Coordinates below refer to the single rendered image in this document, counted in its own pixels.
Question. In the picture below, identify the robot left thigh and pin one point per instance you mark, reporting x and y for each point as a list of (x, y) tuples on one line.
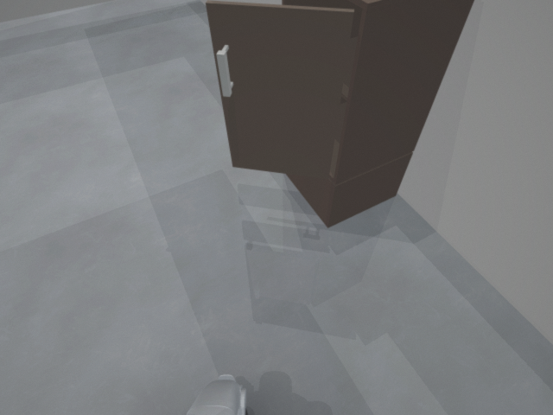
[(220, 397)]

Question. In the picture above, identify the cupboard door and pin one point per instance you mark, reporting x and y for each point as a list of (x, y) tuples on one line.
[(287, 64)]

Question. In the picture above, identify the robot left shin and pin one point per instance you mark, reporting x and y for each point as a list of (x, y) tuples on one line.
[(226, 377)]

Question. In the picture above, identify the handle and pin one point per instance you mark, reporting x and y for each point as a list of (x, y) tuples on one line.
[(224, 75)]

